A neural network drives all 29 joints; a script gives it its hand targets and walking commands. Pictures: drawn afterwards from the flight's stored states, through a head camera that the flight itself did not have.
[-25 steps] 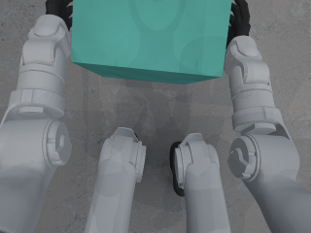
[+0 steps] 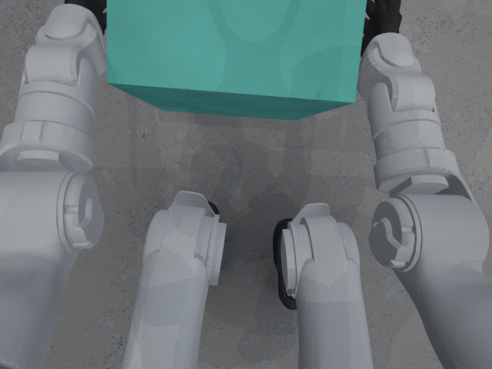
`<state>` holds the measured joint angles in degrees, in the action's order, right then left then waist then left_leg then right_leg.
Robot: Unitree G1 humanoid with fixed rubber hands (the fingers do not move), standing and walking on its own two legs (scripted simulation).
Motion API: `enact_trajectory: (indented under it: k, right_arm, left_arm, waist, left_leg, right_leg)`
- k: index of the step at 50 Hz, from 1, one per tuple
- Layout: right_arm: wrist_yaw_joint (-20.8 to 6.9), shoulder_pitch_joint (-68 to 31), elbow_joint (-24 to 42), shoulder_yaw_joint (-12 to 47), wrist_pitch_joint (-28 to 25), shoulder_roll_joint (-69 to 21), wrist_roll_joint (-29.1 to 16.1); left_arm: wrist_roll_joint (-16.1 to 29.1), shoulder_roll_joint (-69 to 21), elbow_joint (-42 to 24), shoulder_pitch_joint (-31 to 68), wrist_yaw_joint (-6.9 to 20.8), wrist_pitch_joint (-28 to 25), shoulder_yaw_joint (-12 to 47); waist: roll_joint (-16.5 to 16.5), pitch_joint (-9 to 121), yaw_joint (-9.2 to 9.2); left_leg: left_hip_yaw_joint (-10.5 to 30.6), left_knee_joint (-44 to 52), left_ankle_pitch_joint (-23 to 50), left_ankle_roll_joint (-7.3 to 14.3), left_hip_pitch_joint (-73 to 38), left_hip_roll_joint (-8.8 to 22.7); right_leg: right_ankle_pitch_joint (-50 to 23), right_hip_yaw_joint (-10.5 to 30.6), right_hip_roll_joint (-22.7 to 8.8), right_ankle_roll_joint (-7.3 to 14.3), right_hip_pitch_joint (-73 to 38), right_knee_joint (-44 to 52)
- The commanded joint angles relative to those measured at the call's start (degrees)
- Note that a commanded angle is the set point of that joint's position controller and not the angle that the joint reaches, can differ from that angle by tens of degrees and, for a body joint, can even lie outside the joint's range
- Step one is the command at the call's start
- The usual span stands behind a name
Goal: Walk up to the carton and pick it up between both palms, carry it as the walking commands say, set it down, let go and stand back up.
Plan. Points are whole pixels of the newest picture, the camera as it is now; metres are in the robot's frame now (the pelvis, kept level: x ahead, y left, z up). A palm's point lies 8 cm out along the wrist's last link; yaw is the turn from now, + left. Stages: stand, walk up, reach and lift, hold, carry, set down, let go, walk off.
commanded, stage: set down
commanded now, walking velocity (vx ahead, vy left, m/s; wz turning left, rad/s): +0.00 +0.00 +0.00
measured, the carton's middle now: (235, 48) +0.54 +0.07 -0.22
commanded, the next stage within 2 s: none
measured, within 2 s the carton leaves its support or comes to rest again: rests again in 0.26 s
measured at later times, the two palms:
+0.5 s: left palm (100, 21) +0.53 +0.24 -0.16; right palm (374, 44) +0.55 -0.12 -0.16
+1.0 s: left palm (99, 19) +0.53 +0.24 -0.16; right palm (375, 45) +0.55 -0.12 -0.16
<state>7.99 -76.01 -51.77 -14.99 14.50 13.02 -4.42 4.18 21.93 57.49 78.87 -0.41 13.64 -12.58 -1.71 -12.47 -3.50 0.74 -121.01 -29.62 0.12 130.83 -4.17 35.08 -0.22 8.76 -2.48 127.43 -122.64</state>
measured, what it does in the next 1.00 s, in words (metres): stands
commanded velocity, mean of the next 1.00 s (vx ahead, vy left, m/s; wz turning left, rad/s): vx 0.00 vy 0.00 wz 0.00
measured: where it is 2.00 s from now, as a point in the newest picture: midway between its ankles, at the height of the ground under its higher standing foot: (244, 269)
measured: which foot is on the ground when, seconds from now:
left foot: down 0.00-1.00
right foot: down 0.00-1.00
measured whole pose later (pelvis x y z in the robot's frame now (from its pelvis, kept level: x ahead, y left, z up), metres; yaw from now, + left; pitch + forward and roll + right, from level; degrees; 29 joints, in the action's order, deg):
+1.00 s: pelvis -0.01 +0.00 -0.02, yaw +0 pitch +34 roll -1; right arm 4.7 -80.4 -54.0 -18.2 12.6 12.8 -1.4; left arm 4.9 25.6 63.4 83.6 3.3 12.4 -12.1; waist -1.0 -20.2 -2.3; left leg -0.8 -125.4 -29.6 1.5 130.1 -1.8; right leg 35.1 -1.1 7.3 -1.5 126.8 -127.4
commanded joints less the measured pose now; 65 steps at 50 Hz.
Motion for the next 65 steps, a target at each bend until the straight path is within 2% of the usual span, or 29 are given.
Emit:
enact_trajectory:
  k: [1, 4, 5, 8, 9, 10, 13, 16, 17, 23, 25, 26, 28, 33, 35, 36, 37, 41, 48, 51, 52, 55, 56, 57, 59, 60, 61, 64, 65]
  right_arm:
    - [-13.8, -40.8, 11.3, 18.6, -3.0, -48.9, -5.3]
    - [-13.6, -42.3, 12.6, 19.7, -3.6, -49.4, -6.0]
    - [-13.3, -43.0, 12.3, 19.7, -3.8, -48.3, -6.1]
    - [-13.2, -43.6, 13.3, 20.3, -4.2, -48.1, -6.5]
    - [-13.1, -43.9, 13.0, 21.1, -4.2, -47.9, -6.8]
    - [-13.1, -43.8, 13.3, 20.7, -4.3, -47.7, -6.7]
    - [-13.2, -43.7, 12.6, 21.1, -4.4, -46.4, -6.6]
    - [-13.7, -45.2, 13.5, 21.4, -4.4, -46.3, -7.3]
    - [-13.7, -43.9, 12.2, 21.1, -4.4, -47.3, -7.2]
    - [-14.4, -40.2, 8.4, 19.6, -4.0, -48.0, -6.7]
    - [-14.5, -39.2, 7.3, 18.8, -3.9, -47.8, -5.9]
    - [-14.5, -39.8, 7.1, 18.1, -3.8, -47.2, -5.6]
    - [-14.6, -39.0, 6.0, 17.6, -3.8, -47.1, -5.0]
    - [-14.6, -39.8, 5.6, 17.1, -3.8, -46.5, -4.5]
    - [-14.5, -39.6, 5.4, 16.6, -3.5, -45.6, -3.8]
    - [-14.5, -38.9, 4.4, 15.9, -3.2, -45.3, -3.4]
    - [-14.6, -39.0, 5.1, 16.0, -3.3, -45.8, -3.2]
    - [-14.6, -37.7, 2.9, 14.5, -2.8, -44.5, -2.0]
    - [-14.6, -37.6, 3.3, 13.2, -2.5, -43.5, -0.7]
    - [-14.6, -36.4, 2.0, 12.3, -2.3, -42.9, 0.2]
    - [-14.7, -37.1, 2.3, 12.4, -2.3, -42.8, 0.1]
    - [-14.4, -36.2, 2.7, 11.6, -2.4, -40.7, 0.6]
    - [-14.2, -36.7, 2.5, 11.9, -2.6, -40.5, 0.7]
    - [-14.0, -35.8, 2.8, 11.5, -2.7, -38.7, 1.0]
    - [-13.2, -34.7, 2.0, 10.2, -3.0, -36.0, 1.6]
    - [-12.6, -33.6, 1.6, 9.1, -3.2, -33.0, 2.0]
    - [-12.1, -32.2, 1.0, 8.9, -3.5, -31.9, 2.3]
    - [-9.5, -28.2, -0.4, 6.2, -4.6, -21.4, 3.2]
    - [-8.3, -27.0, -1.5, 5.3, -5.0, -17.2, 2.8]
  left_arm:
    - [6.0, -49.7, -11.1, 33.1, 14.5, -1.2, 15.9]
    - [7.0, -50.0, -12.7, 33.9, 14.6, -1.8, 16.8]
    - [7.7, -49.8, -12.6, 34.9, 14.5, -1.9, 17.0]
    - [8.1, -49.6, -12.5, 34.4, 14.4, -2.0, 17.6]
    - [8.0, -48.3, -11.4, 34.1, 14.2, -2.2, 17.1]
    - [8.1, -48.5, -11.5, 34.2, 14.1, -2.1, 17.5]
    - [7.9, -47.5, -9.5, 33.2, 13.7, -2.3, 16.7]
    - [6.7, -46.9, -7.6, 31.9, 13.6, -2.2, 15.5]
    - [6.8, -47.3, -7.2, 32.6, 13.6, -2.5, 14.9]
    - [6.9, -46.5, -7.0, 33.8, 14.0, -3.0, 15.3]
    - [7.5, -46.0, -8.0, 34.4, 14.2, -3.1, 15.8]
    - [7.6, -45.7, -8.5, 35.4, 14.2, -3.1, 16.1]
    - [7.2, -45.9, -8.1, 35.1, 14.3, -3.0, 15.8]
    - [6.4, -45.7, -5.7, 33.7, 14.8, -2.8, 14.5]
    - [5.9, -44.4, -4.8, 33.2, 15.0, -2.6, 13.9]
    - [6.1, -43.8, -4.8, 34.0, 15.1, -2.7, 13.7]
    - [6.2, -44.3, -4.8, 34.4, 15.2, -2.7, 14.5]
    - [6.0, -42.8, -3.8, 34.1, 15.6, -2.7, 13.5]
    - [4.9, -42.2, -3.0, 33.5, 16.1, -2.5, 11.9]
    - [4.9, -41.7, -2.5, 33.4, 16.2, -2.5, 11.5]
    - [4.4, -41.6, -2.3, 33.6, 16.2, -2.4, 11.2]
    - [4.3, -39.6, -2.5, 33.6, 15.7, -2.8, 10.7]
    - [3.8, -39.6, -1.7, 33.3, 15.5, -2.7, 10.5]
    - [3.9, -38.2, -2.0, 32.7, 15.2, -2.8, 10.5]
    - [3.1, -35.0, -1.7, 32.4, 14.2, -3.3, 9.4]
    - [2.7, -31.8, -0.8, 31.0, 13.4, -3.5, 8.7]
    - [2.2, -30.0, -0.5, 30.9, 12.8, -3.9, 8.4]
    - [1.2, -20.0, 0.9, 27.8, 9.8, -5.2, 6.2]
    - [0.7, -16.4, 1.8, 26.4, 8.4, -5.7, 5.9]
  waist:
    - [-0.2, 66.9, -1.48]
    - [-0.1, 68.3, -2.03]
    - [0.2, 69.2, -1.07]
    - [0.9, 69.2, -1.41]
    - [-0.7, 68.8, -2.09]
    - [-0.1, 68.6, -1.48]
    - [-1.3, 66.9, -1.65]
    - [-1.3, 65.4, -3.56]
    - [-2.9, 65.1, -3.34]
    - [-2.2, 61.0, -2.99]
    - [-2.2, 60.1, -1.92]
    - [-0.9, 60.2, -1.42]
    - [-1.0, 58.1, -1.76]
    - [-1.0, 55.2, -2.22]
    - [-1.5, 53.4, -1.91]
    - [-2.5, 52.9, -1.06]
    - [-1.4, 51.7, -1.1]
    - [-1.5, 50.6, -0.02]
    - [-1.1, 47.7, 0.04]
    - [-1.6, 47.3, 1.08]
    - [-1.0, 47.0, 0.31]
    - [-1.3, 47.3, 0.78]
    - [-0.7, 47.4, 0.11]
    - [-1.8, 46.3, 1.18]
    - [-0.9, 46.9, 0.64]
    - [-0.9, 46.8, 1.05]
    - [-0.4, 47.2, 0.47]
    - [0.0, 48.2, 1.45]
    - [1.8, 48.7, 1.04]
  left_leg:
    - [-2.3, 7.1, 20.0, 0.2, -39.2, -0.2]
    - [-2.1, 6.6, 22.0, 0.2, -39.4, -0.3]
    - [-1.9, 6.2, 22.3, 0.1, -39.6, 0.1]
    - [-2.0, 6.2, 22.3, 0.3, -39.9, 0.0]
    - [-2.0, 5.7, 22.5, 0.4, -39.4, 0.2]
    - [-1.7, 5.8, 22.6, 0.2, -39.5, 0.1]
    - [-1.3, 5.7, 22.0, 0.6, -39.6, 0.3]
    - [-1.2, 5.9, 20.7, 1.0, -39.3, 0.2]
    - [-1.6, 5.3, 19.8, 1.1, -37.7, 0.2]
    - [-1.3, 4.9, 19.7, 1.2, -37.1, 0.4]
    - [-0.8, 5.0, 19.2, 1.2, -37.4, 0.5]
    - [-0.7, 4.9, 19.4, 1.2, -38.3, 0.5]
    - [-0.6, 4.8, 19.0, 1.2, -37.3, 0.5]
    - [-0.8, 4.7, 16.3, 1.4, -35.1, 0.4]
    - [-0.7, 4.6, 14.7, 1.6, -33.1, 0.6]
    - [-0.8, 4.6, 13.5, 1.6, -32.6, 0.8]
    - [-0.7, 4.6, 13.6, 1.7, -33.0, 0.6]
    - [-0.9, 4.1, 11.6, 1.7, -31.1, 0.9]
    - [-0.8, 3.7, 11.2, 1.9, -29.4, 0.9]
    - [-0.6, 3.8, 9.6, 1.8, -29.6, 1.1]
    - [-0.7, 3.6, 10.0, 1.9, -29.4, 1.1]
    - [-0.6, 3.4, 9.5, 1.6, -29.8, 1.1]
    - [-0.7, 3.3, 10.2, 1.6, -30.4, 1.3]
    - [-0.5, 3.3, 10.6, 1.4, -30.9, 1.5]
    - [-0.5, 3.4, 9.9, 1.2, -31.5, 1.4]
    - [-0.4, 3.5, 9.6, 0.9, -32.4, 1.7]
    - [-0.6, 3.3, 9.9, 0.8, -33.0, 1.9]
    - [0.1, 3.6, 10.1, 0.3, -35.5, 2.3]
    - [0.0, 3.4, 11.3, 0.1, -36.3, 2.7]
  right_leg:
    - [-15.9, -3.9, -0.6, 1.3, -24.1, 9.9]
    - [-17.8, -3.5, -0.4, 1.4, -25.6, 9.2]
    - [-18.2, -3.4, -0.8, 1.7, -27.2, 9.0]
    - [-18.2, -3.4, -0.7, 1.6, -26.7, 8.3]
    - [-18.3, -3.2, -0.9, 1.4, -27.4, 8.4]
    - [-18.1, -3.4, -0.8, 1.6, -27.2, 8.0]
    - [-17.2, -3.7, -1.2, 1.3, -26.1, 7.8]
    - [-15.8, -3.6, -1.2, 1.1, -25.2, 7.7]
    - [-15.1, -3.7, -1.0, 1.4, -25.5, 7.8]
    - [-15.0, -3.3, -1.0, 1.7, -23.0, 7.1]
    - [-14.1, -3.5, -1.1, 1.6, -21.8, 7.1]
    - [-14.0, -3.4, -1.1, 1.9, -20.7, 6.9]
    - [-13.5, -3.4, -1.2, 2.0, -19.8, 6.7]
    - [-11.7, -3.1, -1.2, 2.2, -20.3, 7.0]
    - [-10.5, -3.1, -1.4, 2.1, -20.3, 7.2]
    - [-9.9, -3.1, -1.5, 2.1, -21.1, 7.3]
    - [-10.1, -2.9, -1.4, 2.0, -20.0, 7.2]
    - [-9.1, -2.7, -1.8, 2.3, -21.1, 7.0]
    - [-9.4, -2.4, -1.8, 2.4, -22.0, 7.1]
    - [-8.4, -2.9, -2.0, 2.3, -22.0, 6.8]
    - [-8.8, -2.7, -2.0, 2.4, -21.9, 6.6]
    - [-8.4, -2.9, -2.1, 2.2, -22.4, 6.3]
    - [-8.8, -2.9, -2.2, 2.2, -22.0, 6.1]
    - [-8.9, -3.2, -2.3, 1.9, -22.0, 6.2]
    - [-8.4, -3.1, -2.4, 2.0, -22.0, 6.2]
    - [-7.9, -3.3, -2.6, 1.6, -22.4, 6.5]
    - [-8.5, -3.0, -2.5, 1.6, -23.0, 6.2]
    - [-8.6, -3.3, -3.0, 1.1, -23.0, 6.1]
    - [-9.0, -3.0, -3.2, 1.2, -22.7, 6.1]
